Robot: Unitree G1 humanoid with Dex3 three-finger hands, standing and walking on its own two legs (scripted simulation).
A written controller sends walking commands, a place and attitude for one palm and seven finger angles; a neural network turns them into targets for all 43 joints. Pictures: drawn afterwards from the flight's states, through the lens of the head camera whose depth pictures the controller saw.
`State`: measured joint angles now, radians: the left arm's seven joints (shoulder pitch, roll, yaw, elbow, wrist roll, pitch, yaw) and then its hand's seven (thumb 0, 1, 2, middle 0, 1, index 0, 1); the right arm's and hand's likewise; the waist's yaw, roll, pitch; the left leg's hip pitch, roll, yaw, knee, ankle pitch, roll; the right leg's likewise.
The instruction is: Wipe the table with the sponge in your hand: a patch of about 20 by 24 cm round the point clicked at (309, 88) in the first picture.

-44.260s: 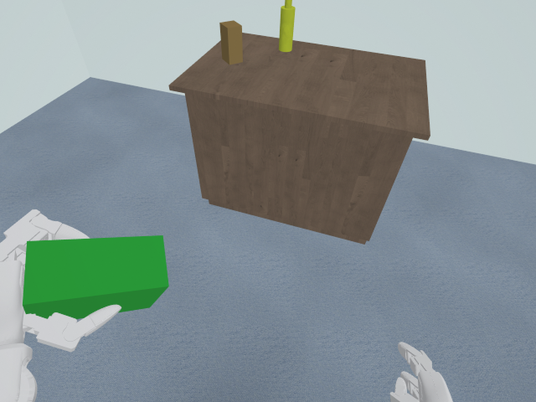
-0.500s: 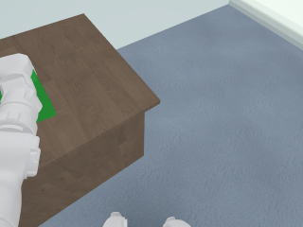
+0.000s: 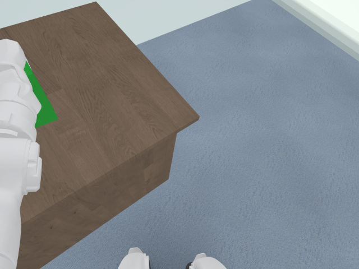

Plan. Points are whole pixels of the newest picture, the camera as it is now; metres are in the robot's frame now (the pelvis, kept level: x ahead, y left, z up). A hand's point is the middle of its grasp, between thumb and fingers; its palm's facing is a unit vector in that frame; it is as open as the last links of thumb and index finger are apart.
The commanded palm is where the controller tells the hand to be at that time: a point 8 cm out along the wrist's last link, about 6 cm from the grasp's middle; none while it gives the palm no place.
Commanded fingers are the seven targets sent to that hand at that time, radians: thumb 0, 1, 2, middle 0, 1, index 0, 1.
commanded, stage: wipe back along the third lane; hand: left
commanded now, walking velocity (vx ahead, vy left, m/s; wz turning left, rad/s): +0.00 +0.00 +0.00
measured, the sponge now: (23, 107) +0.49 +0.32 +0.01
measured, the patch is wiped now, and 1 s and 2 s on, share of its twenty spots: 0.70 0.70 0.75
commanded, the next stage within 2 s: slide back across to the middle lane in 1.74 s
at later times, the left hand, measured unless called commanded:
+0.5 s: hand (17, 90) +0.49 +0.30 +0.07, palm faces -0.10 +0.02 -1.00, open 10.3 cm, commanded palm +0.47 +0.26 +0.10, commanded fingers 0.00 0.10 1.30 -1.20 -1.60 -1.20 -1.60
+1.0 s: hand (26, 106) +0.45 +0.27 +0.07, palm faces -0.07 -0.01 -1.00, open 10.3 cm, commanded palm +0.42 +0.24 +0.10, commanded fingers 0.00 0.10 1.30 -1.20 -1.60 -1.20 -1.60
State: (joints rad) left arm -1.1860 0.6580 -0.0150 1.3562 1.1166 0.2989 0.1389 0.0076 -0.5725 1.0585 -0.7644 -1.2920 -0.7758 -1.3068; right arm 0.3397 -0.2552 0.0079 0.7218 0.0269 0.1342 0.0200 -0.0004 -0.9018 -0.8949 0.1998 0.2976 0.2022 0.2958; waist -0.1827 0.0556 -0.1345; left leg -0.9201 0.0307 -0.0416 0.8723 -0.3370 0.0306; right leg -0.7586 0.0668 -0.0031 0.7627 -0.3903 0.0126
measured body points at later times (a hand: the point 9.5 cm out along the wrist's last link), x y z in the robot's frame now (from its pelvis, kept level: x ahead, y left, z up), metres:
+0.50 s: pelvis +0.02 +0.00 +0.01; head +0.10 +0.02 +0.45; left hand +0.49 +0.29 +0.13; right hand +0.02 -0.26 -0.12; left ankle +0.03 +0.09 -0.69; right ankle -0.03 -0.14 -0.69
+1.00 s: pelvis +0.04 -0.02 +0.02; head +0.08 -0.02 +0.47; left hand +0.45 +0.27 +0.12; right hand +0.15 -0.27 -0.11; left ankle +0.03 +0.09 -0.69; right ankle -0.03 -0.14 -0.69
